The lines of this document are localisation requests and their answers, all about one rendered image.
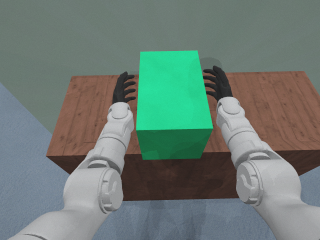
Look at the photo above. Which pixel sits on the left robot hand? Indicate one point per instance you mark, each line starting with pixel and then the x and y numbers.
pixel 120 92

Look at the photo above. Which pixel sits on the robot left upper arm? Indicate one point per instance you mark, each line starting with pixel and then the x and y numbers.
pixel 90 195

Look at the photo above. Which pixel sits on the robot right upper arm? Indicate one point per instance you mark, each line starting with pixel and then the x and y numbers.
pixel 272 188

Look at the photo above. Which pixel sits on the carton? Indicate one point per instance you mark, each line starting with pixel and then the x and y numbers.
pixel 173 116

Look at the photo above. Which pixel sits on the pedestal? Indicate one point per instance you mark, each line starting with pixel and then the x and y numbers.
pixel 283 107

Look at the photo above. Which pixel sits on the robot right forearm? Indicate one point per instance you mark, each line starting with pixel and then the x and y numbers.
pixel 239 136

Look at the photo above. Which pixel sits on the robot left forearm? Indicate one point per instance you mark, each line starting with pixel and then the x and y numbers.
pixel 113 141

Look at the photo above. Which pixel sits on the right robot hand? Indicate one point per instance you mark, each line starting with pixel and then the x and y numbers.
pixel 221 86

